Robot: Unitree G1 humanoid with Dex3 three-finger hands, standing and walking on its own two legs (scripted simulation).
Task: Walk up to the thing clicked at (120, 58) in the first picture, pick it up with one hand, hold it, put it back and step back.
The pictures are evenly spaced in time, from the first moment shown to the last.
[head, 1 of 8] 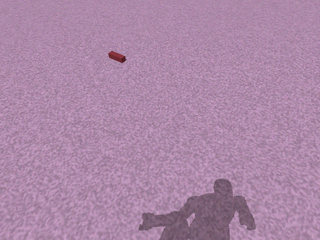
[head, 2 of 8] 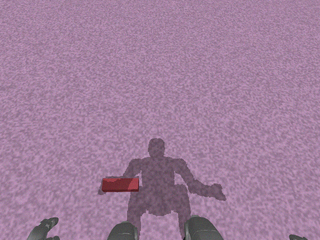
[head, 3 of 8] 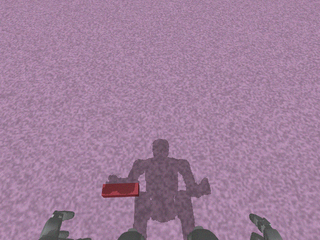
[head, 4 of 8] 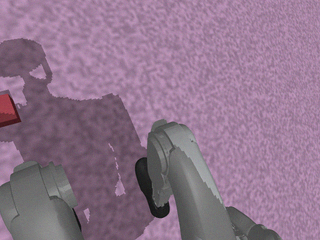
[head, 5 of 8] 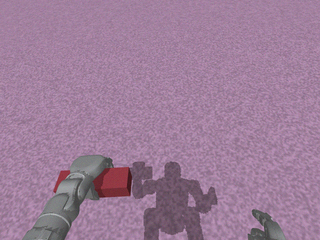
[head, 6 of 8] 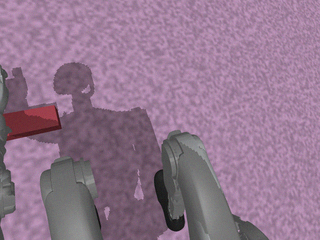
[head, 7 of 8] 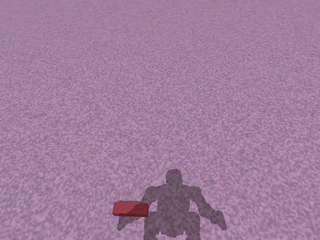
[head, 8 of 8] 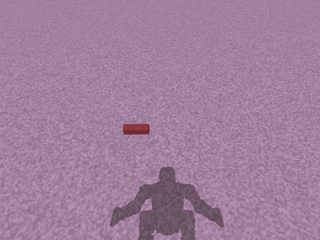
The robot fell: no
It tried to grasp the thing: yes
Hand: left
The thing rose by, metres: 0.67
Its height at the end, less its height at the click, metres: +0.00
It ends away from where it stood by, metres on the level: 0.01
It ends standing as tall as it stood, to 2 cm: yes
